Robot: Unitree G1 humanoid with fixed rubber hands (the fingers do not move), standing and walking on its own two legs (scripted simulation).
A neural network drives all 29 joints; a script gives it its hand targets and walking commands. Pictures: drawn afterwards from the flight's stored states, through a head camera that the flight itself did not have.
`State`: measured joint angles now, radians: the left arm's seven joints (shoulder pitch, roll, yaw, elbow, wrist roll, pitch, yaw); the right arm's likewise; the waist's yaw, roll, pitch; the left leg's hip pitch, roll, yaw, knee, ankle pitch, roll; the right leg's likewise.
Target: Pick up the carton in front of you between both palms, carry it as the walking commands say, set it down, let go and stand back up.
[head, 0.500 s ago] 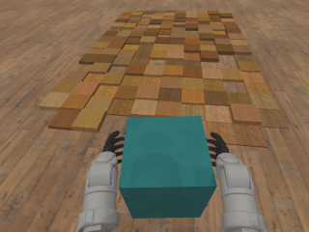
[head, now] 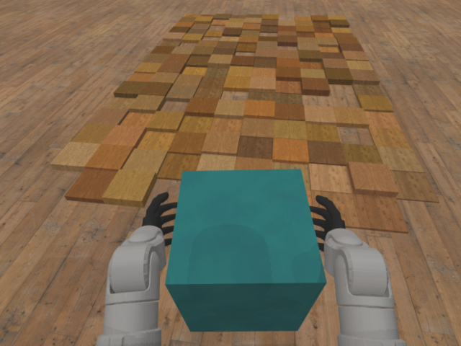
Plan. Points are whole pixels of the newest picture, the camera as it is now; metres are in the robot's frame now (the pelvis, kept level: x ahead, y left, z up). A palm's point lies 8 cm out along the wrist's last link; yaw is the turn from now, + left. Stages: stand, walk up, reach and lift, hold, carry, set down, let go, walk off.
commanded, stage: carry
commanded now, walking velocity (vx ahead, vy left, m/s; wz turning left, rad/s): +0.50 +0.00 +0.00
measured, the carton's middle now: (242, 254) +0.29 +0.01 +0.01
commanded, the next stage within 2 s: none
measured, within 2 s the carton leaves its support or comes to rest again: neither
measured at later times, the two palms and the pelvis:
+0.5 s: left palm (158, 140) +0.55 +0.21 +0.07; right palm (283, 136) +0.56 -0.09 +0.08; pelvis +0.28 +0.05 -0.03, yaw +1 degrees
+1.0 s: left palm (182, 47) +0.96 +0.20 +0.14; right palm (272, 48) +0.98 -0.09 +0.13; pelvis +0.60 +0.03 -0.03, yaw +3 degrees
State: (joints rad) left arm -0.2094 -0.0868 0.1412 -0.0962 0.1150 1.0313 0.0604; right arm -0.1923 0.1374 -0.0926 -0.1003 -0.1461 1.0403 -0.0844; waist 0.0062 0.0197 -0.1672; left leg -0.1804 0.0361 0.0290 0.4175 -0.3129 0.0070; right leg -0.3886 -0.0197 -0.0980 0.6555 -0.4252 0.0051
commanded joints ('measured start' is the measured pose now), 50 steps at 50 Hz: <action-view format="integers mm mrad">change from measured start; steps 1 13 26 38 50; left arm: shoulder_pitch -495 -449 -554 -810 -1257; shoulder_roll -943 -943 -873 -708 -860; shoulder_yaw -754 -743 -733 -668 -465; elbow -116 -300 -394 -227 143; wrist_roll -414 -422 -465 -405 -493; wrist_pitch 60 186 241 286 306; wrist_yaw -229 -207 -222 -141 -165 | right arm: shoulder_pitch -523 -495 -515 -881 -1401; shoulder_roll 842 873 835 639 829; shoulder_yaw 685 698 643 627 471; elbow -213 -301 -378 -278 56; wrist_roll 398 476 430 522 547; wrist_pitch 47 175 204 275 297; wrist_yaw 220 249 209 206 164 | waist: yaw -32 14 -36 -60 58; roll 161 -106 165 111 -297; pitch -152 -111 -245 -141 -351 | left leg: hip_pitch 227 -543 404 285 -557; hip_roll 201 74 395 196 -31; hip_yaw -183 66 -480 52 -33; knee -125 422 -185 -163 1004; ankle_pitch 198 24 23 434 -156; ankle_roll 117 -21 217 152 39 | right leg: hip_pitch -109 476 -349 -327 673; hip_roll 32 -293 -66 -54 -342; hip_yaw -80 176 73 -45 580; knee -118 -500 661 95 -303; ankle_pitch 81 251 -28 307 270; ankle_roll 3 -145 -13 -30 -265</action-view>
